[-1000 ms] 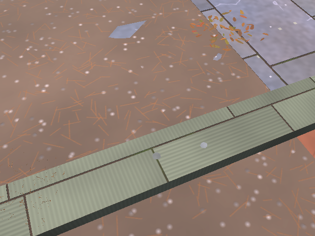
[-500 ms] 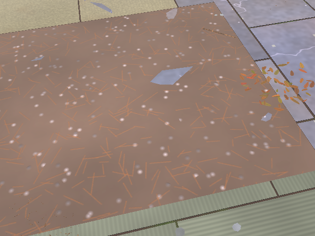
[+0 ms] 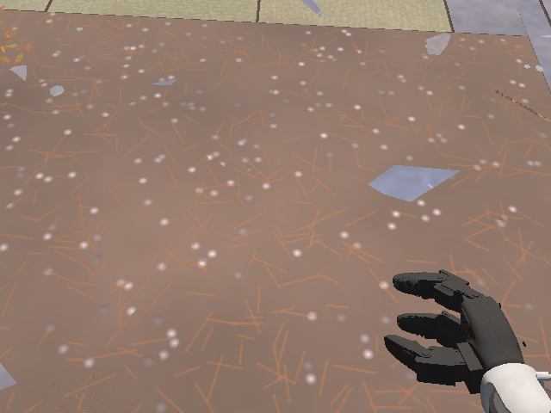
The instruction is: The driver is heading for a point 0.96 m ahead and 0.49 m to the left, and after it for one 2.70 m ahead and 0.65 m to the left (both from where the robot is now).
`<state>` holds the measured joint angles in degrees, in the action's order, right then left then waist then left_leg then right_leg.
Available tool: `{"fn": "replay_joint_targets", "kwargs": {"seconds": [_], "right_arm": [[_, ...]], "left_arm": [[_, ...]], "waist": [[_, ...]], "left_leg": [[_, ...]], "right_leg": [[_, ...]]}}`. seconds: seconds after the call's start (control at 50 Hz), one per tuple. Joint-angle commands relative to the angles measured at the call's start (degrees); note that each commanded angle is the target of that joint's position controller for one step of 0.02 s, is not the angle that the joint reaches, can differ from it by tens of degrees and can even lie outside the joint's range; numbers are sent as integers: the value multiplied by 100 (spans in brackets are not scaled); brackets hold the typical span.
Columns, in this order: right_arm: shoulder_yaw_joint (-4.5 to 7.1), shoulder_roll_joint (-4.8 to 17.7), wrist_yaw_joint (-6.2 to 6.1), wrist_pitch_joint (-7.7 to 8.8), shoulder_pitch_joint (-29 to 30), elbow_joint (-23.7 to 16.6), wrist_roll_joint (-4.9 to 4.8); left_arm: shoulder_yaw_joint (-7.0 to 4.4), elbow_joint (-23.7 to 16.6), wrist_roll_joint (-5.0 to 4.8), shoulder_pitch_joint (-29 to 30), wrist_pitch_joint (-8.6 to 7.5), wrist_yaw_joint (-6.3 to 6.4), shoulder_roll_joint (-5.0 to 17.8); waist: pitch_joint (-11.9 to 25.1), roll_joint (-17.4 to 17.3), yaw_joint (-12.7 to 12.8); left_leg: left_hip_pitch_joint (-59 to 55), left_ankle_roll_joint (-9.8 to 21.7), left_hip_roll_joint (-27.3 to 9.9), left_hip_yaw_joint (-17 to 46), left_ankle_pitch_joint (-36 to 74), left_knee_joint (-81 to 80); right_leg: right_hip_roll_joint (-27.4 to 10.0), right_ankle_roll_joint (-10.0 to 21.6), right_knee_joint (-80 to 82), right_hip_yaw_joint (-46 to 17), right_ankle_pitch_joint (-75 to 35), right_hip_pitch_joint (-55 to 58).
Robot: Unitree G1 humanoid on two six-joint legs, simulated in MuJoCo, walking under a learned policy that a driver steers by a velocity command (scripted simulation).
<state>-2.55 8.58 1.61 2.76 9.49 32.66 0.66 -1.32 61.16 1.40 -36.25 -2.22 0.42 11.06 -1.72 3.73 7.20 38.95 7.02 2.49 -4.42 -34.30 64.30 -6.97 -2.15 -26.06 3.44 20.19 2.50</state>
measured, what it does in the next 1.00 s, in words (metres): climbs, turning left: right foot, then left foot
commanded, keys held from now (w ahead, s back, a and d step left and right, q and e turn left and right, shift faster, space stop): w+q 1.00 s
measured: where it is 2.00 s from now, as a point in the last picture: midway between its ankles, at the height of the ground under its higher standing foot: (116, 155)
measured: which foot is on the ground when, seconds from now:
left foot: down 0.00-0.38, up 0.40-0.80, down 0.82-1.00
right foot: down 0.00-0.00, up 0.02-0.36, down 0.38-0.82, up 0.84-1.00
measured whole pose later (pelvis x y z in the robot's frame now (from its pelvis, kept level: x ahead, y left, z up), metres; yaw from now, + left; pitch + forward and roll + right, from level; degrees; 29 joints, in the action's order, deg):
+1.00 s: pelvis +0.57 +0.28 +0.09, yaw +34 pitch +2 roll -1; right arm 3.4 15.3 1.2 2.5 -15.8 39.1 -0.4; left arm -3.4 42.5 0.1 -7.9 -6.3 -0.4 17.8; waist -2.9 1.8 -1.2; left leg 17.8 5.3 4.2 1.5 -11.0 27.4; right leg -4.6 -0.9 -64.4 -1.2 18.3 -31.4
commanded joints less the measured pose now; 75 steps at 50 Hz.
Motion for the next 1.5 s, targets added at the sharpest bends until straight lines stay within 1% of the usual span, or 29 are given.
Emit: {"fn": "replay_joint_targets", "kwargs": {"seconds": [0.02, 0.08, 0.1, 0.14, 0.2, 0.26, 0.32, 0.36, 0.38, 0.4, 0.42, 0.48, 0.56, 0.74, 0.78, 0.82, 0.84, 0.86, 0.88, 0.9, 0.96, 1.12, 1.22, 1.32, 1.34, 1.36, 1.38, 1.44, 1.5], "right_arm": [[756, 1817, -373, -233, -4316, 1121, 8], [698, 1457, -463, -64, -2965, 1139, 231], [576, 911, -202, 100, -2612, 933, -66], [490, 490, 5, 216, -2163, 1055, -169], [415, 239, -107, 293, -2214, 1164, -195], [595, 734, -325, 289, -3260, 1487, -193], [831, 1470, -447, 334, -3436, 1522, -184], [913, 1495, -442, 241, -2998, 1393, -69], [847, 1212, -352, 191, -2516, 1126, -45], [618, 428, -272, 164, -3087, 997, 56], [670, 742, -291, 119, -4142, 977, -439], [806, 1228, -281, -62, -3089, 826, -323], [727, 843, -233, -182, -2758, 556, -334], [660, 1089, 51, -126, -1257, 97, -239], [766, 1274, 62, -164, -1429, 73, -169], [1133, 1913, -22, -219, -3217, 580, -190], [1284, 2697, -121, -215, -3587, 581, -250], [1178, 2593, -67, -94, -3549, 304, -230], [1046, 2147, -22, 16, -3385, 331, -190], [983, 1951, -17, 73, -3149, 345, -174], [835, 1572, -61, 83, -2248, 124, -68], [873, 1661, -277, 92, -2812, 447, -185], [850, 1608, -282, 64, -3344, 797, -192], [843, 1639, -296, -49, -3113, 827, -135], [759, 1485, -291, -39, -3004, 685, -46], [652, 1110, -268, 49, -3815, 711, -126], [636, 1338, -225, 146, -3790, 734, -104], [686, 1519, -177, 331, -2247, 374, -69], [649, 1244, -180, 338, -2458, 352, 25]], "left_arm": [[-252, -1317, -262, 1791, -357, -397, 1263], [-210, -1654, -122, 2334, -216, -190, 680], [-243, -1755, -280, 2138, -339, -96, 607], [-176, -1945, -386, 1991, -289, -19, 422], [-44, -2553, -231, 2981, -347, -56, 299], [-14, -2940, 22, 3976, -399, -158, 148], [-396, -2956, -337, 3797, -222, -128, 1098], [-584, -2697, -424, 2688, -130, 15, 1437], [-560, -2334, -339, 1585, -107, 74, 1411], [-379, -2211, -13, 1355, -147, 75, 1222], [-377, -2380, 139, 1841, -258, 13, 1076], [-273, -2369, -75, 2847, -340, -4, 560], [-342, -2065, -157, 3156, -494, -37, 760], [-614, -1692, -337, 2390, -357, -82, 1544], [-651, -1643, -391, 2389, -275, -72, 1688], [-523, -1673, -307, 2307, -219, -42, 1397], [-312, -1976, -30, 1989, -254, -47, 791], [-248, -2191, -155, 2222, -434, -67, 873], [-351, -2290, -409, 2768, -546, -103, 1336], [-317, -2302, -406, 2847, -606, -100, 1294], [-369, -2205, -101, 2679, -522, -61, 1335], [-178, -2470, -88, 3835, -371, -134, 816], [-185, -2666, -146, 4399, -476, -278, 915], [-394, -2386, -103, 3077, -545, -268, 1316], [-455, -2230, -45, 2051, -537, -245, 1569], [-590, -2015, -20, 1331, -481, -252, 1959], [-482, -1951, -251, 1333, -446, -295, 1560], [-351, -2150, -188, 2244, -301, -214, 1176], [-305, -2180, -170, 2294, -308, -175, 1065]], "waist": [[2711, -2234, -2455], [-143, -496, -1306], [278, -359, -1073], [22, -623, -523], [-616, -352, -420], [-177, -399, -602], [375, -1203, -166], [735, -1204, 540], [1259, -699, 882], [1802, 439, 267], [2418, 1249, -237], [609, -327, -518], [-178, -172, -938], [-143, -137, -437], [-5, -119, -689], [902, -436, -1548], [1219, -2038, -1280], [2260, -1923, -1347], [1628, -1235, -1490], [1172, -1076, -1327], [638, -782, -703], [183, -739, -998], [-37, -802, -1270], [716, -1041, -545], [1567, -737, -118], [2398, 922, -280], [2354, 1152, -261], [348, -313, -412], [364, -24, -773]], "left_leg": [[-6594, 802, -1802, 3714, 3947, -3213], [-4088, 433, -1293, 2798, 4954, -3610], [-4016, 495, -1083, 2769, 4209, -4256], [-3384, 428, -955, 2563, 3836, -4661], [-1861, 199, -443, 1615, 4418, -5510], [-1605, 123, -275, 1409, 5641, -5636], [-3141, -307, -590, 1898, 7277, -4727], [-3203, -722, -459, 1958, 8022, -2887], [-2363, -944, -3, 1990, 5266, -839], [-1021, -664, 444, 1959, -273, 790], [-552, -728, 358, 2019, -153, 1724], [-178, -649, -520, 1190, 1032, 1903], [-394, -623, -1083, 1124, 1097, 594], [-882, -440, -870, 375, 2862, -2513], [-1361, -229, -562, 79, 2473, -2829], [-3807, 144, -49, 7, 2467, -3023], [-5460, 1001, -1567, 2837, 1986, -3497], [-6064, 1684, -2219, 5387, 459, -4746], [-5752, 1376, -2155, 4882, 501, -4976], [-5132, 1193, -1964, 4169, 943, -4877], [-3363, 934, -1446, 2933, 2814, -4933], [-2720, 624, -844, 1810, 3620, -5047], [-3419, 526, -1178, 2144, 3479, -4698], [-3854, 172, -959, 1885, 6254, -3121], [-2973, -20, -684, 1657, 5468, -1698], [-781, -585, 288, 1177, 2336, 641], [110, -627, 261, 1444, 274, 1226], [464, -603, -481, 1089, 1346, 749], [-184, -743, -682, 983, 1541, -286]], "right_leg": [[870, 27, -5425, -406, 766, -4376], [245, 260, -5982, -341, 552, -5309], [321, 279, -6165, -508, 497, -5026], [263, 391, -6680, -520, 208, -5165], [445, 347, -4380, 88, -448, -4264], [1130, 138, -1769, 488, -2044, -2194], [1395, 115, -555, -10, -2210, -1277], [1053, 312, 155, -251, -2837, -150], [314, 735, 237, -899, -3366, 1300], [-840, 1047, -1169, -1620, -5205, 2565], [-1943, 2373, -210, -3631, -4088, 2277], [-1268, 1991, 1154, -2785, -862, -185], [-955, 1622, 1900, -1349, -1134, -1770], [-840, 1101, 1590, 233, -1645, -793], [-898, 917, 879, 467, -2753, -550], [-428, 517, -1635, 941, -3588, -1440], [302, 48, -4023, 951, 280, -3738], [847, 25, -5158, -466, 1517, -4787], [559, 149, -5384, -739, 975, -5393], [324, 261, -5032, -709, 451, -5368], [-48, 183, -3952, -785, -302, -4178], [458, -133, -1079, -547, -2476, -3717], [547, 150, -351, -574, -2604, -3741], [808, 763, -33, -175, -2005, -1924], [51, 1180, -386, -1002, -2439, -236], [-1188, 2266, -34, -3646, -1423, 1924], [-1363, 2339, 743, -4905, -366, 2137], [-738, 1840, 1116, -3201, -786, -233], [-351, 1838, 1369, -2584, -1978, -990]]}}
Velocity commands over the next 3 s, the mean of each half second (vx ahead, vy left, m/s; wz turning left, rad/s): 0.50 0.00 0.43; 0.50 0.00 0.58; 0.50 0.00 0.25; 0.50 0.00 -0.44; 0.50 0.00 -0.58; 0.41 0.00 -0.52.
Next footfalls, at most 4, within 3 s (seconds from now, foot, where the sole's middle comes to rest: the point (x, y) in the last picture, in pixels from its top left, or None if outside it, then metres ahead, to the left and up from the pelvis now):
0.38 right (301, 376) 0.48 0.01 -0.69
0.82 left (153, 306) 0.60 0.38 -0.69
1.34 right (176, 184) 0.96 0.41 -0.69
1.78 left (68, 158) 1.01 0.74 -0.69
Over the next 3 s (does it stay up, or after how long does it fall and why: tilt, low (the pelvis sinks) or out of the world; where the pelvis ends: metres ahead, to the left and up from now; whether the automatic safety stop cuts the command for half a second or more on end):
stays up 1.55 0.71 0.09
